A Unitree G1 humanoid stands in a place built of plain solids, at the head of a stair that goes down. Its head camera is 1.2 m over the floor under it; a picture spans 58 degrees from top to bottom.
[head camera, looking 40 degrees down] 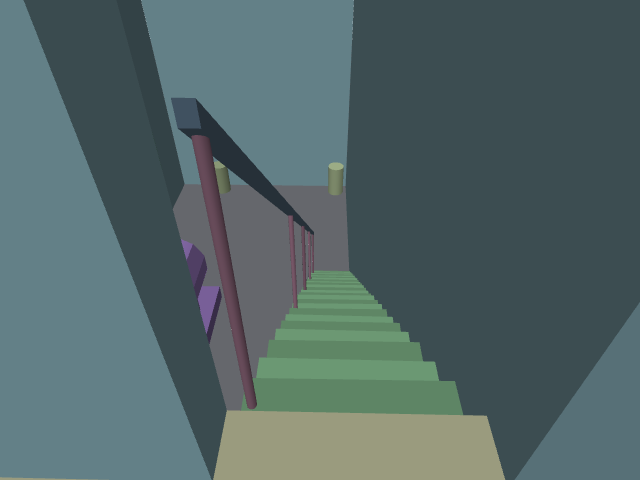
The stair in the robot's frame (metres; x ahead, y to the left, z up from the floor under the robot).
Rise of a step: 0.20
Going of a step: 0.23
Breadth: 0.76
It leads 1 degrees to the right of straight ahead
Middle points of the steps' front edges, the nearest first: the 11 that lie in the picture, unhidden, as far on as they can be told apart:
0.65 -0.11 0.00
0.88 -0.11 -0.20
1.10 -0.12 -0.39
1.34 -0.12 -0.59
1.56 -0.13 -0.79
1.79 -0.13 -0.98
2.01 -0.14 -1.18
2.25 -0.14 -1.38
2.47 -0.15 -1.58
2.69 -0.15 -1.77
2.93 -0.16 -1.97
